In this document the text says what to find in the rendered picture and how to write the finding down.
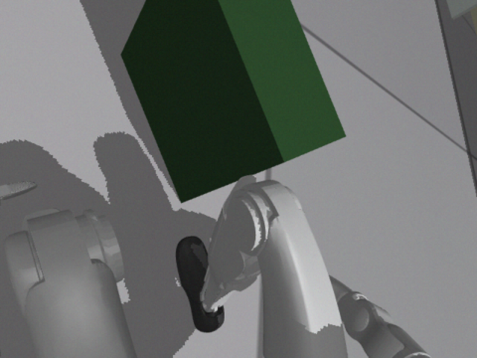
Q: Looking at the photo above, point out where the right robot foot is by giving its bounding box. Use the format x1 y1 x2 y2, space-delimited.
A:
176 236 224 333

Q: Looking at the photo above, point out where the right robot arm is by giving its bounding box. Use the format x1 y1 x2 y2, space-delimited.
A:
338 292 431 358

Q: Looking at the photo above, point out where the right robot hand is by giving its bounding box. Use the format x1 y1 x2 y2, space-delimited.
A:
329 275 353 303

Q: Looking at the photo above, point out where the left robot hand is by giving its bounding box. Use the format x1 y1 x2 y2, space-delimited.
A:
0 181 37 205

